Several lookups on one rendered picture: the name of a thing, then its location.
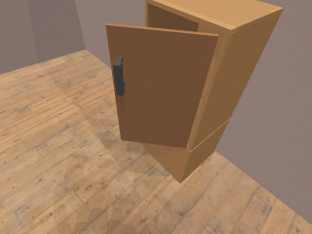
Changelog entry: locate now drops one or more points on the handle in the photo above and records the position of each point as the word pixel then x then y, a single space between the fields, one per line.
pixel 119 76

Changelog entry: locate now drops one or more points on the cupboard door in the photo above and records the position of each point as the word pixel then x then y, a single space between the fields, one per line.
pixel 165 71

